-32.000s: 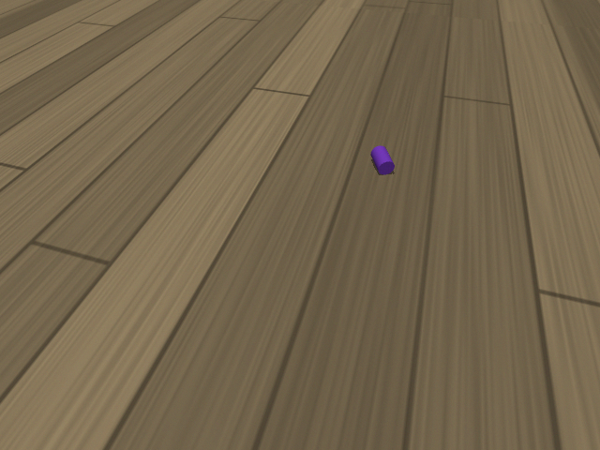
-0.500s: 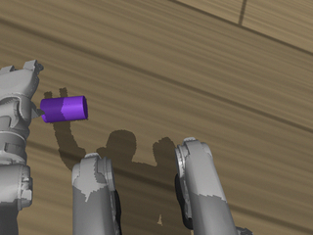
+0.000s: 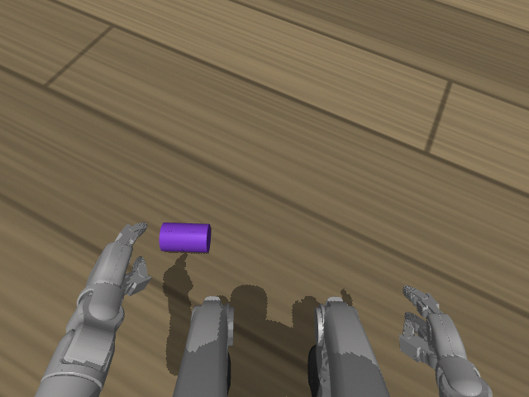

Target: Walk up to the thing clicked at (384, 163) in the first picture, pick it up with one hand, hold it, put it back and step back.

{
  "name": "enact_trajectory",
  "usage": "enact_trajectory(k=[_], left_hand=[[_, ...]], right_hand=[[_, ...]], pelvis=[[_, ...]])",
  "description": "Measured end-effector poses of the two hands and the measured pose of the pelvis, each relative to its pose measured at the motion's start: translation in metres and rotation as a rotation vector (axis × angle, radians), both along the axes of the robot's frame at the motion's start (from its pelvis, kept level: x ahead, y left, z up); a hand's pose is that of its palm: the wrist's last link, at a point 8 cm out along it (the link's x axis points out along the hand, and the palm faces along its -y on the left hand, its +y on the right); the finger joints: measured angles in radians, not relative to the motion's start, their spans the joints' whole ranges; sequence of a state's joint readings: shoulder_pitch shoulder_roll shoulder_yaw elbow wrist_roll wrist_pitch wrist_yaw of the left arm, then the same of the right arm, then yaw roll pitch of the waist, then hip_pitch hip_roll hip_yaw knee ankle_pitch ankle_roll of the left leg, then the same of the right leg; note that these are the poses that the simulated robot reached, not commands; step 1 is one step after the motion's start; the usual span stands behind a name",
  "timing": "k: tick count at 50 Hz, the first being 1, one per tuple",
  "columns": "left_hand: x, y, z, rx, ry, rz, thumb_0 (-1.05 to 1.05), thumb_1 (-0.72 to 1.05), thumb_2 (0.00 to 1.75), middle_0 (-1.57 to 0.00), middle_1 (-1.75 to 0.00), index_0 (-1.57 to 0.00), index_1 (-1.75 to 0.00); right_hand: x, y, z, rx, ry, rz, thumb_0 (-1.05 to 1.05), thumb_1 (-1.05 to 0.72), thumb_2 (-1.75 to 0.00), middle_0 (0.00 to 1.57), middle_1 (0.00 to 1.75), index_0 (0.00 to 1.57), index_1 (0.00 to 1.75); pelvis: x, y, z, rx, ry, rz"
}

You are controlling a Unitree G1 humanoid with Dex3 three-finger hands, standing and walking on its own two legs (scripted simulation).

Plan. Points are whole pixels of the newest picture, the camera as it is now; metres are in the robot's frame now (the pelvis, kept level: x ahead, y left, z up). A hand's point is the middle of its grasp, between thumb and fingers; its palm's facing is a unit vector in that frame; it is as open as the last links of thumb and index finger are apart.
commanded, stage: home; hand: left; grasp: from above
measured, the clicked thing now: (186, 237) +0.51 +0.25 -0.51
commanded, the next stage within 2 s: none
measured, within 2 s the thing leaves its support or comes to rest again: neither
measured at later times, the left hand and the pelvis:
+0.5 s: hand (112, 304) +0.24 +0.18 +0.10, palm faces +0.11 -0.97 -0.21, open 7.4 cm; pelvis +0.06 -0.01 +0.15, yaw +2 degrees
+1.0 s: hand (96, 323) +0.22 +0.18 +0.12, palm faces +0.11 -0.97 -0.19, open 7.4 cm; pelvis +0.07 +0.00 +0.16, yaw +3 degrees
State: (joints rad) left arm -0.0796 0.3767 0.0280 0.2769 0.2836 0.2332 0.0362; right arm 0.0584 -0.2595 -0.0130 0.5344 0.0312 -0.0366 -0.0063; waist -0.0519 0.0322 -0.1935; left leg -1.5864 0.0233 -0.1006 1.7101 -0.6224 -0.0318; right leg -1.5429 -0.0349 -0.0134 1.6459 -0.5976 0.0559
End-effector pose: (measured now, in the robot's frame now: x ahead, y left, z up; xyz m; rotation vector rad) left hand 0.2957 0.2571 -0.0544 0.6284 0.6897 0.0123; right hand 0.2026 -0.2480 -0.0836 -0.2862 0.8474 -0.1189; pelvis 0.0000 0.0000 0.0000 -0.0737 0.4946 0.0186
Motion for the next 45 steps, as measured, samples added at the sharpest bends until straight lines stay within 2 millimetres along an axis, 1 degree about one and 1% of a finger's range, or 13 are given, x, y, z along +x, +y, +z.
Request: enact_trajectory(k=[3,6,11,16,21,25,28,31,37,41,45], left_hand=[[-0.015,-0.008,0.021,-0.082,0.024,0.072,0.01,0.89,0.89,-0.21,-0.30,-0.21,-0.31],[-0.027,-0.015,0.043,-0.148,0.046,0.133,0.01,0.89,0.89,-0.21,-0.30,-0.21,-0.30],[-0.043,-0.024,0.083,-0.233,0.070,0.232,0.01,0.90,0.89,-0.21,-0.30,-0.21,-0.30],[-0.055,-0.028,0.122,-0.306,0.083,0.312,0.01,0.90,0.89,-0.21,-0.30,-0.21,-0.30],[-0.067,-0.031,0.160,-0.355,0.076,0.351,0.01,0.91,0.89,-0.21,-0.30,-0.21,-0.30],[-0.076,-0.031,0.185,-0.366,0.061,0.354,0.01,0.91,0.90,-0.20,-0.30,-0.20,-0.30],[-0.082,-0.030,0.196,-0.369,0.054,0.354,0.01,0.91,0.90,-0.20,-0.30,-0.20,-0.30],[-0.088,-0.029,0.201,-0.371,0.052,0.355,0.01,0.91,0.90,-0.20,-0.30,-0.20,-0.30],[-0.094,-0.028,0.199,-0.382,0.062,0.362,0.01,0.91,0.90,-0.20,-0.30,-0.20,-0.30],[-0.096,-0.027,0.197,-0.385,0.062,0.361,0.01,0.91,0.90,-0.20,-0.30,-0.20,-0.30],[-0.096,-0.027,0.197,-0.384,0.058,0.358,0.01,0.91,0.90,-0.20,-0.30,-0.20,-0.30]], right_hand=[[0.008,0.006,0.023,0.018,-0.044,-0.002,0.01,-0.90,-0.90,0.20,0.30,0.20,0.30],[0.011,0.011,0.045,0.032,-0.070,-0.013,0.01,-0.90,-0.90,0.20,0.30,0.20,0.30],[0.007,0.013,0.080,0.034,-0.083,-0.046,0.01,-0.90,-0.90,0.21,0.30,0.20,0.30],[-0.002,0.010,0.115,0.011,-0.097,-0.084,0.01,-0.90,-0.90,0.21,0.30,0.21,0.30],[-0.005,0.005,0.148,-0.015,-0.138,-0.115,0.01,-0.90,-0.90,0.21,0.30,0.20,0.30],[0.002,0.001,0.169,-0.029,-0.191,-0.124,0.01,-0.90,-0.90,0.21,0.30,0.20,0.30],[0.010,0.000,0.180,-0.034,-0.234,-0.118,0.01,-0.90,-0.90,0.21,0.30,0.20,0.30],[0.020,0.001,0.188,-0.034,-0.272,-0.102,0.01,-0.90,-0.90,0.21,0.30,0.20,0.30],[0.037,0.006,0.197,-0.034,-0.322,-0.059,0.01,-0.90,-0.90,0.21,0.30,0.20,0.30],[0.040,0.009,0.198,-0.032,-0.329,-0.039,0.01,-0.90,-0.90,0.21,0.30,0.20,0.30],[0.039,0.012,0.197,-0.031,-0.318,-0.032,0.01,-0.90,-0.90,0.21,0.30,0.21,0.30]], pelvis=[[0.006,-0.003,0.021,0.007,-0.028,0.003],[0.013,-0.005,0.042,0.013,-0.056,0.005],[0.028,-0.008,0.077,0.019,-0.106,0.009],[0.042,-0.009,0.111,0.023,-0.163,0.016],[0.056,-0.008,0.138,0.026,-0.216,0.021],[0.065,-0.007,0.152,0.029,-0.249,0.024],[0.068,-0.007,0.158,0.031,-0.268,0.027],[0.070,-0.006,0.161,0.033,-0.283,0.030],[0.069,-0.006,0.163,0.037,-0.300,0.035],[0.068,-0.006,0.163,0.037,-0.305,0.037],[0.067,-0.005,0.163,0.036,-0.310,0.038]])
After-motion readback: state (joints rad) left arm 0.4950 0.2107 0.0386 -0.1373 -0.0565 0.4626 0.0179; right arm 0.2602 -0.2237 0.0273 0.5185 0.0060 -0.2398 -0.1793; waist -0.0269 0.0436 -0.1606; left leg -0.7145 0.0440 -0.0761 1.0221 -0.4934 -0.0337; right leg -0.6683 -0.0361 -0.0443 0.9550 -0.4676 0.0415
